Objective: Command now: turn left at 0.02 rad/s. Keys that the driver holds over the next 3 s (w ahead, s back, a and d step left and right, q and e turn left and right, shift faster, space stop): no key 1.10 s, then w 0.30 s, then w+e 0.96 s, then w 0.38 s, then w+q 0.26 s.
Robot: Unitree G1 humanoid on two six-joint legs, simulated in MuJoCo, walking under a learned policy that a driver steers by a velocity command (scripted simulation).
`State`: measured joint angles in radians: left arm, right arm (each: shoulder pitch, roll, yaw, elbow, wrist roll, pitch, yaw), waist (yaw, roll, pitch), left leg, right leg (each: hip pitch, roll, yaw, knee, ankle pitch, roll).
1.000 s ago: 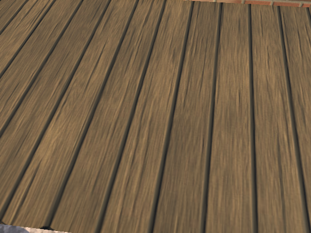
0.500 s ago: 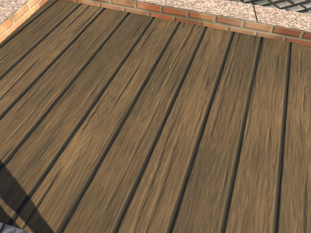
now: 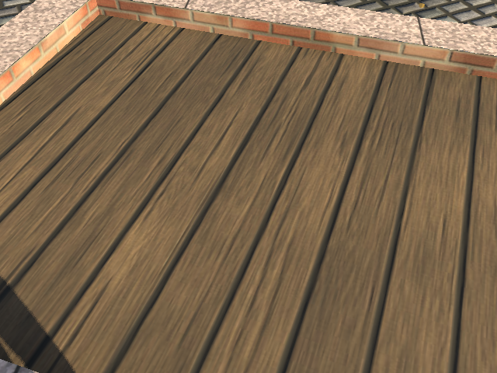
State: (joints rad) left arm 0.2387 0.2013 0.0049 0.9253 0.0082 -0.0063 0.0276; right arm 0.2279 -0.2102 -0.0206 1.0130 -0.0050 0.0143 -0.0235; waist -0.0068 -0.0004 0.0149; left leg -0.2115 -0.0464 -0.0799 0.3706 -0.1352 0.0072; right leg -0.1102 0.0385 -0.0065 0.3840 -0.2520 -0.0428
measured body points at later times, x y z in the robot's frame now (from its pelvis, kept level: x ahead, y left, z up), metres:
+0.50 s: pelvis +0.01 +0.00 +0.00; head +0.01 +0.00 +0.45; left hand +0.01 +0.23 -0.16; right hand +0.01 -0.23 -0.16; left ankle +0.04 +0.11 -0.74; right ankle -0.03 -0.09 -0.74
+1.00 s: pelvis +0.01 -0.01 +0.00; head +0.02 -0.01 +0.45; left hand -0.01 +0.21 -0.16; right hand +0.00 -0.23 -0.17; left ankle +0.04 +0.11 -0.74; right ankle -0.03 -0.09 -0.74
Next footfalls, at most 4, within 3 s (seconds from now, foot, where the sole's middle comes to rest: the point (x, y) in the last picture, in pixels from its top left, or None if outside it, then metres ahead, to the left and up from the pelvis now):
1.44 left None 0.19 0.12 -0.78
2.04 right None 0.56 -0.10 -0.90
2.50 left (278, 284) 0.88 -0.07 -0.90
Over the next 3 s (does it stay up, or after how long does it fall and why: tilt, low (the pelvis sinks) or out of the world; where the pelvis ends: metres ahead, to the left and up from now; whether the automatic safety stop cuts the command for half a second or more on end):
stays up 0.89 -0.22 -0.13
